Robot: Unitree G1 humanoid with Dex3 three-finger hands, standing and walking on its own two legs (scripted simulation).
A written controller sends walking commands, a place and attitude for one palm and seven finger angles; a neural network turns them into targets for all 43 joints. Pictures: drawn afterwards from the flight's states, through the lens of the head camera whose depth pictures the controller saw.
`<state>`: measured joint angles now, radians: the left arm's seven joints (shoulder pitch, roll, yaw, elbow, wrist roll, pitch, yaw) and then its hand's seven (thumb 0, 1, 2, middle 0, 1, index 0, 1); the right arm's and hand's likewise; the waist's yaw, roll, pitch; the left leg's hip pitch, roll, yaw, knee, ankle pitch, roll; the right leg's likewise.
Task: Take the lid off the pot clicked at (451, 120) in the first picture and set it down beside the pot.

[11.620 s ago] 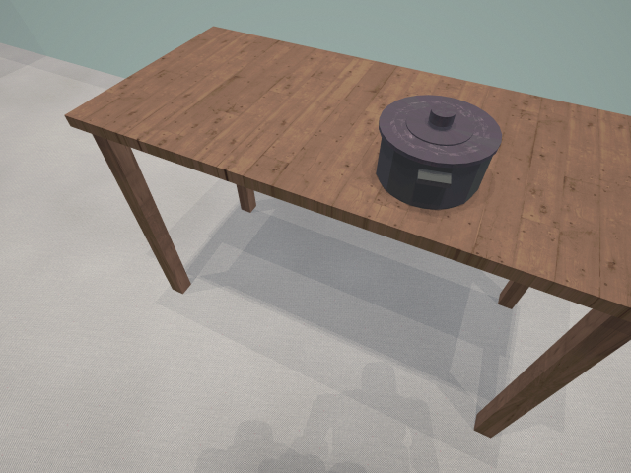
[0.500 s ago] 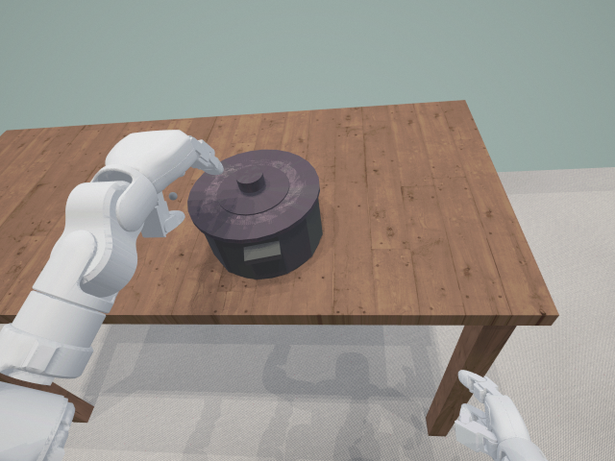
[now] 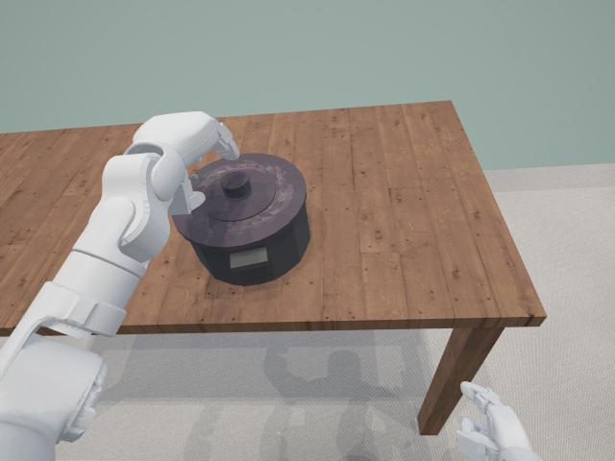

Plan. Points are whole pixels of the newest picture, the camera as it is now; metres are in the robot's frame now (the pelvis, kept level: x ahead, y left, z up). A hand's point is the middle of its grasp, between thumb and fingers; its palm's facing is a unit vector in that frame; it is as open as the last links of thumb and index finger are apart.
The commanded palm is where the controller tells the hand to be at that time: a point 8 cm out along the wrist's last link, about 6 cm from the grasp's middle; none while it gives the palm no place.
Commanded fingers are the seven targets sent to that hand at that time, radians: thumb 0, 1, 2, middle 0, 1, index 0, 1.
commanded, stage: move the open hand above the knob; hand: left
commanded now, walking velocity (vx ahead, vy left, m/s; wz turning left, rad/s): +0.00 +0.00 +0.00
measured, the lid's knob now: (235, 184) +0.47 +0.13 +0.12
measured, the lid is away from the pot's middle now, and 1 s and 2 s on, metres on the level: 0.00 0.00 0.00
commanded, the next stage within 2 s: lower the open fingers around the knob in 1.16 s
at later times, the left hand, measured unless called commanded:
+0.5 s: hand (233, 148) +0.46 +0.11 +0.19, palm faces -0.19 -0.04 -0.98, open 9.9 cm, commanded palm +0.43 +0.13 +0.25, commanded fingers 0.00 -0.31 1.52 -0.86 -0.08 -0.86 -0.08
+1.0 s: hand (218, 158) +0.44 +0.13 +0.19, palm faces -0.19 -0.05 -0.98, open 9.9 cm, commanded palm +0.41 +0.14 +0.25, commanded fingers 0.00 -0.31 1.52 -0.86 -0.08 -0.86 -0.08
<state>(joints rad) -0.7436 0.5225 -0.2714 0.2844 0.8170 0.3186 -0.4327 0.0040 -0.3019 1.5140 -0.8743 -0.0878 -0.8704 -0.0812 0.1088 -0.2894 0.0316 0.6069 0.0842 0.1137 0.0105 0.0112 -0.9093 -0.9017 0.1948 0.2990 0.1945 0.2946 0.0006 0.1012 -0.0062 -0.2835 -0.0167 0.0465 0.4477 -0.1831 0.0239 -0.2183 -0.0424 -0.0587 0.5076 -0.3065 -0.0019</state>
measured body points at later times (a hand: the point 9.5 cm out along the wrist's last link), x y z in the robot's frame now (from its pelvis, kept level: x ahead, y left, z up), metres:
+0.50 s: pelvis +0.01 +0.01 +0.00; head +0.02 -0.04 +0.45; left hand +0.46 +0.11 +0.24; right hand +0.14 -0.24 -0.13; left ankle +0.03 +0.11 -0.74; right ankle -0.03 -0.11 -0.74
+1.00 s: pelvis +0.01 +0.00 +0.00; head +0.02 -0.04 +0.45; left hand +0.45 +0.13 +0.24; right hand +0.19 -0.24 -0.11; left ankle +0.03 +0.11 -0.74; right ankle -0.03 -0.11 -0.74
